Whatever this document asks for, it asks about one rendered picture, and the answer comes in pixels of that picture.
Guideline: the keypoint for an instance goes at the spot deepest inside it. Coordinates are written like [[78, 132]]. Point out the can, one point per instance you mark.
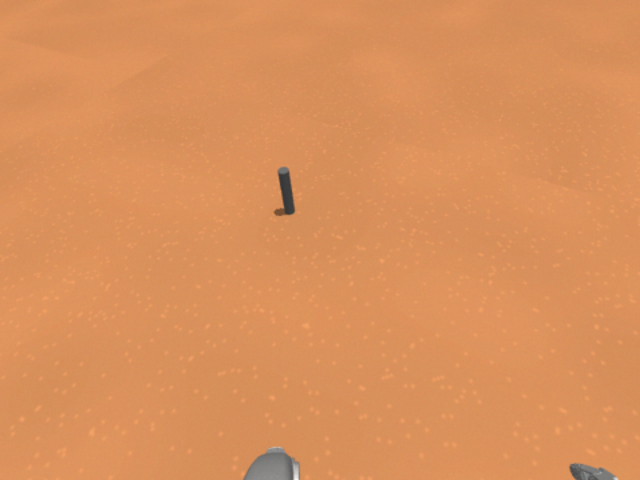
[[285, 184]]

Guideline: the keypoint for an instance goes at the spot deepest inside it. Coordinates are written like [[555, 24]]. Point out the right robot hand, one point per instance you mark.
[[584, 472]]

